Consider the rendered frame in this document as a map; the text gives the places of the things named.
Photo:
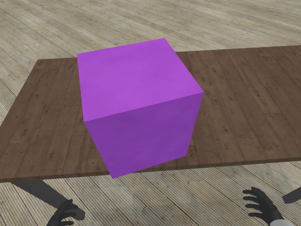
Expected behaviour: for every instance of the table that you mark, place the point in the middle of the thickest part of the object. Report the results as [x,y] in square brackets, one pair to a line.
[250,113]

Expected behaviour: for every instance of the robot right hand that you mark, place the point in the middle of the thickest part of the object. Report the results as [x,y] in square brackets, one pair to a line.
[269,211]

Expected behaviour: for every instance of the carton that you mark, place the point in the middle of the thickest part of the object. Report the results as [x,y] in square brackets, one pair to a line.
[140,104]

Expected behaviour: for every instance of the robot left hand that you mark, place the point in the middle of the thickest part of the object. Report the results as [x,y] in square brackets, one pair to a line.
[59,215]

